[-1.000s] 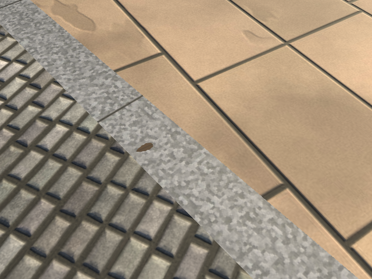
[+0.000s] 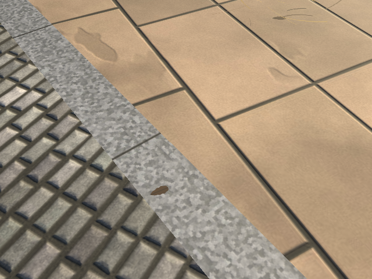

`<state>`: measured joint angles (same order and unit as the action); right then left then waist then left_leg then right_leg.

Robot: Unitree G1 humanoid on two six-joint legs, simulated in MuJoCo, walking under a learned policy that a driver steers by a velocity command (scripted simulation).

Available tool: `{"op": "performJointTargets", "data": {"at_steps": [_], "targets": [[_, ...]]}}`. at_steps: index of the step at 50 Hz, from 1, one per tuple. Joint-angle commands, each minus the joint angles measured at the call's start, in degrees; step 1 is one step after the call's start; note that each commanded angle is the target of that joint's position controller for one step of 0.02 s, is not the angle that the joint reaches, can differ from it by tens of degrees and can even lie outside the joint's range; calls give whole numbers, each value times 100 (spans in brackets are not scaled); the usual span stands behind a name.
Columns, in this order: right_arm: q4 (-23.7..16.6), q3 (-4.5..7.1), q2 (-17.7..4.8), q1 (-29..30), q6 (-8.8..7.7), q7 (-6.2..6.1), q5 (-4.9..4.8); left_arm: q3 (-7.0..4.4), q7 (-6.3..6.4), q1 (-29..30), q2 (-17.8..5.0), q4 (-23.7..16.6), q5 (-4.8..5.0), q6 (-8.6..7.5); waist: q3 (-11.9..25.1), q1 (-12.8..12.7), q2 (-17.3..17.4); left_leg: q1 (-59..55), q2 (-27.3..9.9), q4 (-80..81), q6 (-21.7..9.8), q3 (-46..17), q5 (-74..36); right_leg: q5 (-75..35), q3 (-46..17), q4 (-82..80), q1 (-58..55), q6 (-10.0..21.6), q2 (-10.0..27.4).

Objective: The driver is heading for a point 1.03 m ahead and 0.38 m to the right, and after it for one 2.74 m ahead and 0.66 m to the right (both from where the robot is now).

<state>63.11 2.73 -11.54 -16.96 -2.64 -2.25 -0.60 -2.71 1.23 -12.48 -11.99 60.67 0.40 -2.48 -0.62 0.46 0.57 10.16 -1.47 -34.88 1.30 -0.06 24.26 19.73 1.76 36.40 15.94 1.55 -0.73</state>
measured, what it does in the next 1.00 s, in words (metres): walks ahead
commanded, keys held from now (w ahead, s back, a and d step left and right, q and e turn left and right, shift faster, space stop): no key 0.30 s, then w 0.60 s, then w+e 0.10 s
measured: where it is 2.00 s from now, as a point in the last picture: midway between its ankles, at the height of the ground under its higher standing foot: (202, 266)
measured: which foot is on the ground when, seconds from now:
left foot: down 0.00-1.00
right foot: down 0.00-0.56, up 0.58-1.00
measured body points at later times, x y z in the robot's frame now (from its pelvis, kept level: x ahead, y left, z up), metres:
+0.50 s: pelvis +0.02 +0.01 +0.00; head +0.02 +0.01 +0.45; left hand +0.04 +0.26 -0.15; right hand +0.03 -0.24 -0.15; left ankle -0.05 +0.11 -0.71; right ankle -0.01 -0.10 -0.72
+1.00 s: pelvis +0.21 +0.01 -0.01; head +0.25 +0.02 +0.44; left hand +0.47 +0.21 -0.10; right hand +0.08 -0.23 -0.13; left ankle -0.01 +0.12 -0.72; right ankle +0.38 -0.10 -0.71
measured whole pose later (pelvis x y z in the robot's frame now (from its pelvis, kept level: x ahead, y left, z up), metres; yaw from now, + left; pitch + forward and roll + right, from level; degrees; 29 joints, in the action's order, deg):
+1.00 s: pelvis +0.21 +0.01 -0.01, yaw +0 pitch +2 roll -1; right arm 63.1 2.8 -11.3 -30.0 -4.7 -1.2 -0.2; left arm -2.2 -3.1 7.2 -12.2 50.4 1.9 -4.9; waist -2.8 5.0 -0.5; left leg -12.8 -1.3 -10.5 0.4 3.4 24.7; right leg 2.5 5.0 30.9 32.6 6.0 0.4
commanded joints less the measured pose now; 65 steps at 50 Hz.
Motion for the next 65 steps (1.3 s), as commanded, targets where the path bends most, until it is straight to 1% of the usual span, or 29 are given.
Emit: {"op": "performJointTargets", "data": {"at_steps": [1,4,7,10,15,18,20,23,25,27,28,29,30,31,34,35,40,46,49,51,52,53,54,55,56,57,60,63,65], "targets": [[-156,46,-417,-178,-80,8,59,-104,-44,-219,-594,-97,45,-60,150,-50,-437,627,106,17,-158,106,-2191,-3463,-486,-374,-828,500,360],[-117,-12,-393,-217,52,-14,41,-44,-41,-226,-513,-52,3,-6,416,-20,-248,460,-39,-35,18,-42,-2073,-4462,-972,-476,-1018,771,832],[-26,-12,-493,-251,166,-33,28,-73,-51,-10,-643,-73,23,30,422,30,-141,73,-57,314,-24,-74,-2530,-4705,-571,-349,-942,518,562],[8,-28,-508,-218,244,-43,18,-63,-48,0,-544,-32,45,91,352,-17,52,-177,-121,490,-107,-77,-3045,-3888,-382,-494,-812,355,395],[59,-26,-464,-111,280,-62,38,-73,-13,166,-475,-7,29,183,147,-10,-33,-130,-99,768,-87,-34,-2574,-3327,-323,-697,-832,296,318],[103,-7,-396,-127,280,-66,-17,-154,19,23,-577,90,115,248,-23,-65,-162,281,199,567,-260,263,-33,-5,-382,-890,-702,484,227],[-67,-35,-288,125,159,-64,-66,-202,29,-207,-723,96,167,168,-646,-223,-502,1081,214,135,-385,290,813,2197,-1314,-1578,-395,807,762],[-335,-42,-194,449,-104,23,-96,-285,3,-497,-1047,112,97,-54,-935,-258,-1048,1556,97,-907,-612,194,496,2858,-3186,-2514,-159,1423,1893],[-266,-4,-200,127,-206,107,-121,-262,-26,-9,-978,-98,84,-160,-811,54,-979,1213,-74,-874,-841,33,569,2450,-2957,-2457,157,1289,1919],[72,57,-216,-707,-256,129,-107,-210,-54,876,-846,-424,213,-129,-752,627,-627,-573,23,794,-997,192,-63,1722,-1515,-1876,1294,710,1164],[307,173,-537,-1347,-248,110,-31,-146,-66,1066,-587,-542,182,-132,-553,786,163,-1430,-430,1272,-1052,-668,-22,947,-620,-535,1969,334,554],[372,339,-1195,-1986,-294,153,-51,-85,-62,1175,-358,-760,183,-199,-390,890,1611,-1901,-1704,2443,-1609,-2945,795,642,340,1363,2781,-30,-128],[277,272,-1112,-1817,-381,189,67,-116,-49,1292,-508,-839,209,-277,-599,783,1451,-1708,-2169,2689,-1923,-4035,818,1267,-223,2468,3379,64,-58],[132,166,-751,-1407,-452,186,70,-126,-81,1015,-555,-742,272,-337,-772,461,790,-1775,-2047,2527,-1761,-3536,482,797,-530,3038,3714,178,259],[-106,29,-416,-927,-451,267,9,-205,-137,725,-694,-538,136,-375,-583,156,272,-1742,-1441,2568,-1153,-1812,-1409,-508,-420,2686,3483,281,667],[-95,8,-403,-1019,-413,260,44,-194,-169,775,-577,-559,124,-358,-527,162,483,-1566,-1344,2592,-1104,-1472,-1963,-710,-329,2412,3190,218,710],[-180,14,-635,-1301,-306,110,104,-56,-241,1826,-215,-958,109,-254,-694,364,430,-1036,-966,2842,-1034,-553,-2885,-1696,97,718,2647,-20,467],[-111,106,-795,-1525,-292,93,6,8,-394,2557,-362,-1347,176,-278,-943,377,568,-1386,-1254,2890,-1027,-207,-3091,-2005,203,-428,2232,238,333],[-186,201,-1001,-1308,-245,76,37,-125,-454,2086,-680,-1332,155,-308,-321,-47,782,-1868,-1381,1920,-828,166,-5723,-1624,451,-470,1219,574,-24],[-298,216,-1039,-1103,-175,62,93,-379,-409,373,-1091,-856,170,-231,671,-882,813,-1259,-1115,-171,-555,519,-6809,-1662,493,-485,-1004,884,-304],[-487,157,-899,-1057,-204,66,197,-508,-345,-614,-1474,-680,124,-164,1345,-1148,49,344,-823,-2060,-384,595,-4770,-1339,-1083,-376,-2808,1239,723],[-552,-81,-82,-1605,-389,196,73,-499,-355,-915,-1622,-652,90,-130,2272,-627,-1654,2342,446,-4349,-28,161,102,277,-4469,-1606,-4286,2296,2155],[-648,13,-492,-1093,-618,260,-83,-365,-364,-608,-1228,-640,56,-158,1943,-761,-1085,3033,190,-4980,-283,-776,339,607,-4743,-2185,-3981,2013,1970],[-917,84,-788,-436,-711,263,-244,-302,-357,-163,-989,-749,39,-219,1110,-661,-833,3359,-44,-4980,-409,-645,11,111,-3805,-2221,-3207,1781,1783],[-1004,101,-834,-154,-750,201,-195,-244,-396,330,-871,-882,27,-310,594,-376,-29,3092,-317,-4499,-426,-603,-453,-755,-3066,-2351,-2125,1643,1551],[-1036,192,-932,-84,-714,124,-74,-197,-405,582,-761,-959,-24,-368,444,-150,172,2706,-503,-4047,-410,-569,-654,-1300,-2621,-2424,-1393,1567,1368],[-1212,233,-719,-167,-506,49,27,-164,-339,576,-785,-993,-5,-364,152,210,-150,2149,-703,-3196,-256,-553,-616,-1455,-2065,-2710,-225,1579,1074],[-1563,244,-739,617,-397,-5,118,-227,-168,109,-1064,-981,15,-355,-148,39,-249,2398,-638,-1998,14,-381,-1428,-1243,-1837,-2919,197,1531,935],[-1762,222,-708,1165,-391,-6,130,-253,-96,-113,-1153,-997,7,-307,-270,-103,-293,2287,-405,-980,76,-309,-2145,-2074,-1548,-2701,287,1302,717]]}}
